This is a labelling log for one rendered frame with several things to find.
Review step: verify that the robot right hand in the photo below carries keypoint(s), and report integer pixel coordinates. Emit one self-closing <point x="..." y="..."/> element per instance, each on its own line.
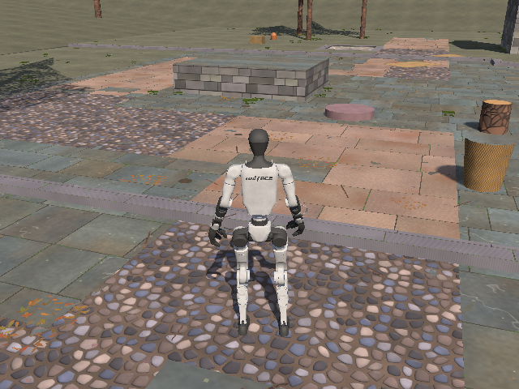
<point x="293" y="224"/>

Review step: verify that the right robot shin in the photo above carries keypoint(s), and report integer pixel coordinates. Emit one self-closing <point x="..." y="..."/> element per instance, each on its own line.
<point x="282" y="298"/>

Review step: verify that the robot right upper arm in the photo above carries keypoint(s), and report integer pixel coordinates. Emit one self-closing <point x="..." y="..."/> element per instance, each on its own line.
<point x="288" y="184"/>

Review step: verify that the robot left forearm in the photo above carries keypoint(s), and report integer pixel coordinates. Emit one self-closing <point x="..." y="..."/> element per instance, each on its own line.
<point x="218" y="216"/>

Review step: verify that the robot right forearm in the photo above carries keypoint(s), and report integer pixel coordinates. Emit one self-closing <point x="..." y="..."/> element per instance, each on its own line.
<point x="296" y="212"/>

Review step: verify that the robot left hand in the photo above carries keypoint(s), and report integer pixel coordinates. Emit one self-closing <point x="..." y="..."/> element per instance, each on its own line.
<point x="214" y="234"/>

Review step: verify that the left robot foot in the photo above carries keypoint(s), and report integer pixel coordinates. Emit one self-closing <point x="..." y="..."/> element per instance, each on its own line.
<point x="242" y="328"/>

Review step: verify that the robot left upper arm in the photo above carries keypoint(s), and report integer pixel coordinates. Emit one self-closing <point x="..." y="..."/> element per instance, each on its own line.
<point x="233" y="172"/>

